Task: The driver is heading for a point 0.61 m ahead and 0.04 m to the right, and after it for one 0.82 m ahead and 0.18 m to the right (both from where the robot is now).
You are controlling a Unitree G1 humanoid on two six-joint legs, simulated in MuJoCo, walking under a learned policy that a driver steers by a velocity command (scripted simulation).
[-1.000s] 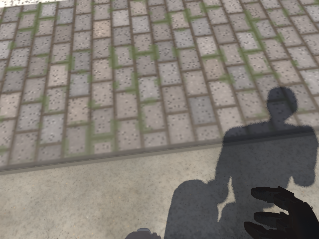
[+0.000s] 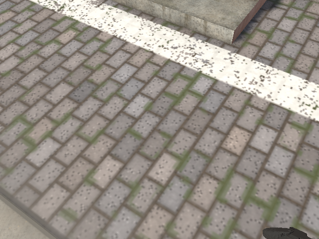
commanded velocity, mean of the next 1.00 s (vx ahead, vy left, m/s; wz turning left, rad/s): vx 0.11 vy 0.00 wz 0.18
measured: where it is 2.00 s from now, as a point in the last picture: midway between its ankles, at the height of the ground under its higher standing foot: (174, 204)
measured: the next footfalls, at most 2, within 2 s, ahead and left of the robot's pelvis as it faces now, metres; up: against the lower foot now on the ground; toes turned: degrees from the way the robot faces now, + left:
right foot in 0.56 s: +0.14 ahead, -0.15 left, +0.00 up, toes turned +9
left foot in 1.06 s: +0.24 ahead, +0.07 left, +0.00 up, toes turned +11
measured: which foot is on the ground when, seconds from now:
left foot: down 0.00-0.76, up 0.78-1.00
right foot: down 0.00-0.00, up 0.02-0.54, down 0.56-1.00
